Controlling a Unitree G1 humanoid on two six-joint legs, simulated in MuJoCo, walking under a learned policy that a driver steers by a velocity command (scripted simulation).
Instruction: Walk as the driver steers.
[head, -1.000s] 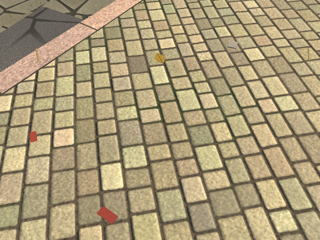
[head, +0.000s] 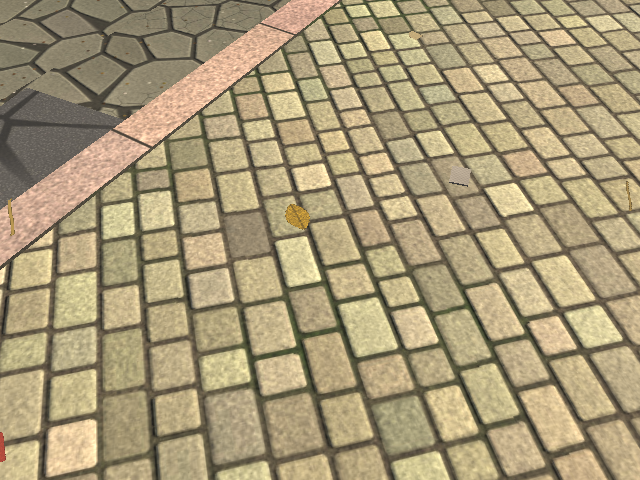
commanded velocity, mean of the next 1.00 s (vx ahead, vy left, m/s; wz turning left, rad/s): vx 0.50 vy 0.00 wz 0.36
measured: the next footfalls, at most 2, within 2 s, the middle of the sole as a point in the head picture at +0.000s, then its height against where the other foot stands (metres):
right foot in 0.28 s outside the picture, level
left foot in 0.84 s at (258, 457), level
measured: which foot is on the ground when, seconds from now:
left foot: down 0.00-0.30, up 0.32-0.82, down 0.84-1.00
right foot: up 0.00-0.26, down 0.28-0.86, up 0.88-1.00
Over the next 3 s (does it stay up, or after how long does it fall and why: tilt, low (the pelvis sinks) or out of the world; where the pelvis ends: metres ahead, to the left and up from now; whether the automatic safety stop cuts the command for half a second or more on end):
stays up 1.13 0.53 0.00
